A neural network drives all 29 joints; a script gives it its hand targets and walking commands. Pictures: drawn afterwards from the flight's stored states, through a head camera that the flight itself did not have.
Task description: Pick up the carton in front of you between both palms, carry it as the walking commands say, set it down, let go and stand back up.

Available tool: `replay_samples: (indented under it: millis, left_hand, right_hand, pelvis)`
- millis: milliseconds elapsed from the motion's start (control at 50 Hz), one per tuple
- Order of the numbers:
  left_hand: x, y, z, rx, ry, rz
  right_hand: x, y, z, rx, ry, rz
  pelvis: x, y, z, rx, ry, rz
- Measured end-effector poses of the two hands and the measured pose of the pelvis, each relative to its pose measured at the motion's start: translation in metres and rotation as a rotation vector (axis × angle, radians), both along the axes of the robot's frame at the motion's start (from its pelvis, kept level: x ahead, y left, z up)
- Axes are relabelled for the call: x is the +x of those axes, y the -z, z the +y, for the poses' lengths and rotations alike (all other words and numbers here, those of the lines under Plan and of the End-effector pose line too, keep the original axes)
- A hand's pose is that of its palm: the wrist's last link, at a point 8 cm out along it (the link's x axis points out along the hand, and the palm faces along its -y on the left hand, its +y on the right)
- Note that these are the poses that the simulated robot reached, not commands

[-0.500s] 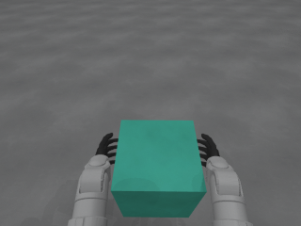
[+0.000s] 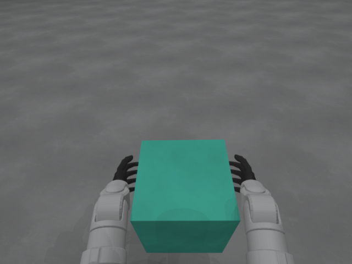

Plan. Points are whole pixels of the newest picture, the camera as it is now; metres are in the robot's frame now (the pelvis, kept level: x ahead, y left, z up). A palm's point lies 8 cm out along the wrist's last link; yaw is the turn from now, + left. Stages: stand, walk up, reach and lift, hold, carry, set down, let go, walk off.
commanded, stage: hold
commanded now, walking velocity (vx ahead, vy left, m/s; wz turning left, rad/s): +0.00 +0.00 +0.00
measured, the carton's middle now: (183, 199) +0.30 +0.00 -0.04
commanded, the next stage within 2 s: set down in 0.12 s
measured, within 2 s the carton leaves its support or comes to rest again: neither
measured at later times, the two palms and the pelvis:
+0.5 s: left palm (139, 177) +0.34 +0.12 +0.00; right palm (251, 182) +0.32 -0.18 -0.01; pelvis -0.01 -0.02 -0.02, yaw +0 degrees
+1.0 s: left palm (152, 194) +0.40 +0.11 -0.20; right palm (238, 203) +0.37 -0.19 -0.20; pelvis -0.03 +0.01 -0.13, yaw +0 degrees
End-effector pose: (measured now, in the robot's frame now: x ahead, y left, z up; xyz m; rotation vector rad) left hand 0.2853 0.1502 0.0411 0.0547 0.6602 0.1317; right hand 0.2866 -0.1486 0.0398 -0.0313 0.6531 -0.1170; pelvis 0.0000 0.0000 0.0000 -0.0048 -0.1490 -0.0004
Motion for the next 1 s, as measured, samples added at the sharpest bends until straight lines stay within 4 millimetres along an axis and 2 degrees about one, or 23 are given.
replay_samples:
  millis: [140, 260, 340, 420, 540, 640, 760, 840, 1000]
  left_hand:
    - [0.002, -0.004, -0.015, 0.006, 0.010, 0.000]
    - [0.008, -0.004, -0.020, -0.004, -0.004, 0.002]
    - [0.019, 0.003, -0.021, -0.021, -0.011, 0.009]
    - [0.035, 0.018, -0.025, -0.019, 0.009, 0.023]
    - [0.059, 0.061, -0.032, 0.007, 0.059, 0.048]
    - [0.069, 0.119, -0.036, 0.014, 0.087, 0.048]
    - [0.078, 0.185, -0.034, -0.017, 0.073, 0.017]
    - [0.089, 0.209, -0.033, -0.040, 0.061, -0.016]
    - [0.114, 0.239, -0.039, -0.067, 0.056, -0.014]
  right_hand:
    - [-0.002, -0.001, -0.015, 0.009, 0.012, 0.000]
    - [0.007, -0.001, -0.020, 0.029, 0.017, 0.001]
    - [0.017, 0.004, -0.021, 0.058, 0.041, 0.008]
    - [0.028, 0.018, -0.024, 0.063, 0.067, 0.022]
    - [0.039, 0.065, -0.031, 0.049, 0.092, 0.046]
    - [0.042, 0.123, -0.034, 0.023, 0.097, 0.045]
    - [0.050, 0.187, -0.033, 0.031, 0.111, 0.013]
    - [0.061, 0.211, -0.032, 0.047, 0.124, -0.021]
    - [0.082, 0.241, -0.037, 0.063, 0.149, -0.020]
  pelvis:
    - [-0.002, 0.000, -0.012, 0.003, -0.004, -0.003]
    - [-0.003, 0.001, -0.019, 0.003, -0.007, -0.003]
    - [-0.004, 0.005, -0.021, -0.001, -0.003, 0.005]
    - [-0.007, 0.010, -0.021, -0.006, -0.001, 0.039]
    - [-0.014, 0.022, -0.016, 0.002, 0.013, 0.170]
    - [-0.021, 0.038, -0.008, 0.014, 0.024, 0.334]
    - [-0.026, 0.069, -0.001, 0.023, 0.020, 0.543]
    - [-0.028, 0.093, 0.003, 0.019, 0.011, 0.650]
    - [-0.033, 0.133, 0.007, 0.014, 0.010, 0.769]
